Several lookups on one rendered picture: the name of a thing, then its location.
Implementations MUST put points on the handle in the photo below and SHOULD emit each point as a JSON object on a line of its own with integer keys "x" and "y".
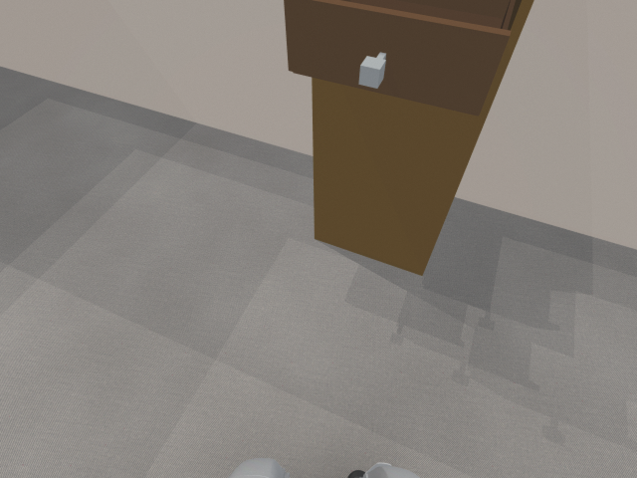
{"x": 372, "y": 71}

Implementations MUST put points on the cabinet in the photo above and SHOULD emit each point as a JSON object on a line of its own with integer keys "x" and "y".
{"x": 386, "y": 169}

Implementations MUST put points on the left robot thigh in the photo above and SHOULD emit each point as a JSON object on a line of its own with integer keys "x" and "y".
{"x": 259, "y": 468}

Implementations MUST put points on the drawer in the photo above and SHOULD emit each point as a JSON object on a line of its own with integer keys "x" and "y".
{"x": 442, "y": 53}

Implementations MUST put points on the robot right shin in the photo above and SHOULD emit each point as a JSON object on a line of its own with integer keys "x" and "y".
{"x": 377, "y": 465}

